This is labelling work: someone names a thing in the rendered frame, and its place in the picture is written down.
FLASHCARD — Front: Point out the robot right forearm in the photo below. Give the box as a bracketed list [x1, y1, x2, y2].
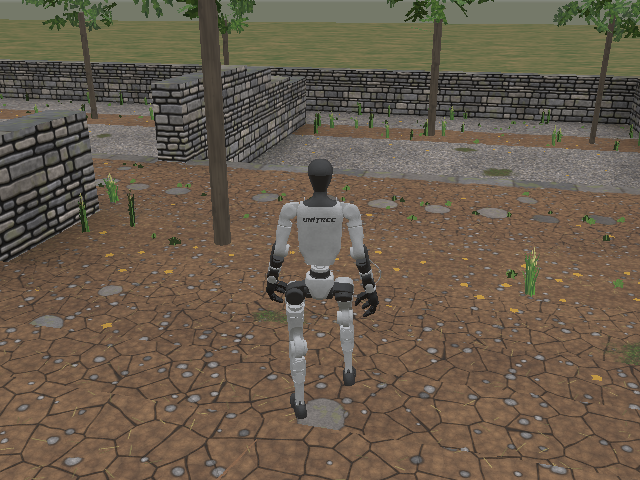
[356, 244, 376, 293]

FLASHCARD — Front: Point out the robot left forearm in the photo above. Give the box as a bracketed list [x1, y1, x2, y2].
[267, 241, 284, 284]

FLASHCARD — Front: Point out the left robot foot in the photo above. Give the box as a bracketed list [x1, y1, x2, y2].
[290, 393, 307, 419]

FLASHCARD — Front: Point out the robot right hand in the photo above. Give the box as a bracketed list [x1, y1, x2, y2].
[355, 289, 379, 317]

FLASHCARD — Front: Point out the robot left hand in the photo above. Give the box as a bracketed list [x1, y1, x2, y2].
[266, 280, 287, 303]

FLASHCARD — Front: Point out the right robot foot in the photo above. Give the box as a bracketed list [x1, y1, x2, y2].
[343, 366, 356, 386]

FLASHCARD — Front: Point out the robot foot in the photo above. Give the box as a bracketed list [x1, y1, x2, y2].
[290, 393, 307, 419]
[343, 366, 356, 386]

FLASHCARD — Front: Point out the left robot upper arm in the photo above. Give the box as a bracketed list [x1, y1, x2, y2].
[273, 202, 299, 257]

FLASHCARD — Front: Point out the right robot upper arm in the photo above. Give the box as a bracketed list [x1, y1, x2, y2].
[341, 202, 365, 260]

